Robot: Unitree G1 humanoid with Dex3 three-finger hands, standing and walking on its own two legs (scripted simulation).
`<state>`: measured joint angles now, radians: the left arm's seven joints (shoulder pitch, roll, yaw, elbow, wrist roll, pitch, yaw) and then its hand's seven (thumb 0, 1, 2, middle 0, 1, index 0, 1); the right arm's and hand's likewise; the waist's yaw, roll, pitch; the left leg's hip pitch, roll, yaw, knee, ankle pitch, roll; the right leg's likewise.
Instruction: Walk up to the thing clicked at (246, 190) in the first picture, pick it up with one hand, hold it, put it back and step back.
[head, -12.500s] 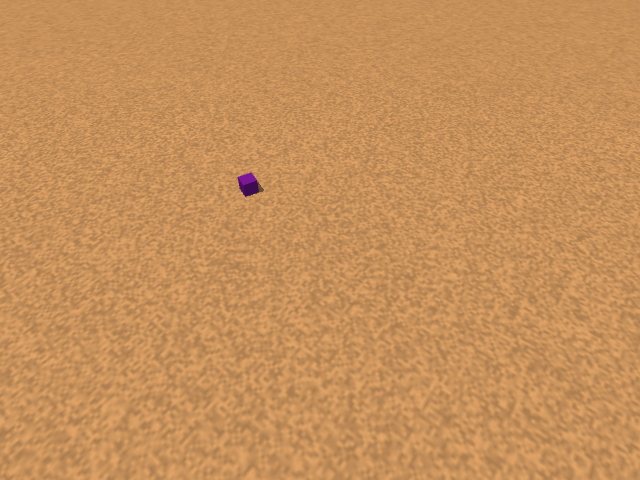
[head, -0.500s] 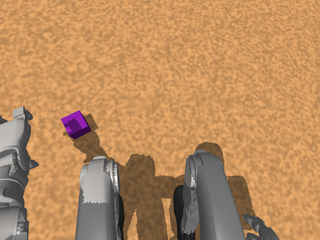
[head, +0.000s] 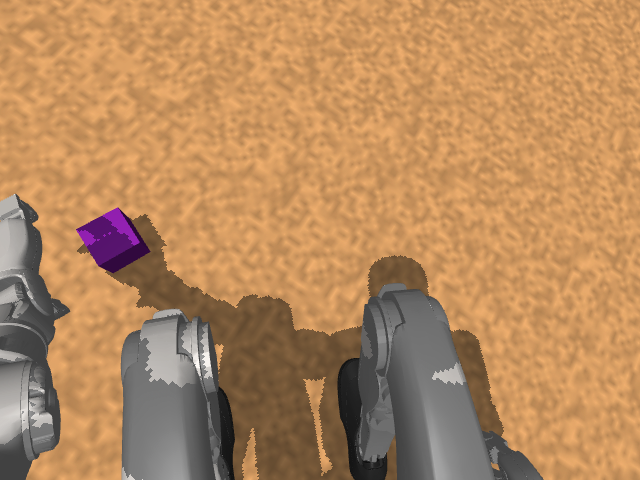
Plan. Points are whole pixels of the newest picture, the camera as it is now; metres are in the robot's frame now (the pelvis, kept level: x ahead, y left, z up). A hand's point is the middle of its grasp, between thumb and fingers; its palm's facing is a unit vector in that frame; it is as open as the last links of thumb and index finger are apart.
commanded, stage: rise first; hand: left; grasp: from above
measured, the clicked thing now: (115, 241) +0.47 +0.28 -0.32
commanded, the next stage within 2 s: none
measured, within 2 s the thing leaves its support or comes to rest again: neither
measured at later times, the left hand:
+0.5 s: hand (50, 268) +0.40 +0.33 -0.21, palm faces -0.36 -0.26 -0.90, open 14.0 cm
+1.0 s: hand (61, 259) +0.42 +0.32 -0.22, palm faces -0.35 -0.26 -0.90, open 14.0 cm
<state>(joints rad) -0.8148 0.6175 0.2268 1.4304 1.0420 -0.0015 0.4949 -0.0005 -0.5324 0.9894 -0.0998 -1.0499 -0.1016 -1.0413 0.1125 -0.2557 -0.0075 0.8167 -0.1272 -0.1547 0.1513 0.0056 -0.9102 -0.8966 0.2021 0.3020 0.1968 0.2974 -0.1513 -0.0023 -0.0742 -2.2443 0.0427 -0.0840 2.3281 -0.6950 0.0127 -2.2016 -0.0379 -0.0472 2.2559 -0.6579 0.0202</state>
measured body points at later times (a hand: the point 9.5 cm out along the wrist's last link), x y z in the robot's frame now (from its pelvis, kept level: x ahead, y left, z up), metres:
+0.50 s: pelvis +0.00 +0.00 -0.02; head +0.25 +0.05 +0.35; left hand +0.42 +0.34 -0.16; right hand +0.07 -0.27 -0.14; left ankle +0.08 +0.12 -0.32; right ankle +0.10 -0.13 -0.32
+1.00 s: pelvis +0.01 +0.00 -0.03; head +0.25 +0.05 +0.34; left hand +0.43 +0.33 -0.17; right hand +0.05 -0.27 -0.14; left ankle +0.08 +0.12 -0.32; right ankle +0.10 -0.13 -0.32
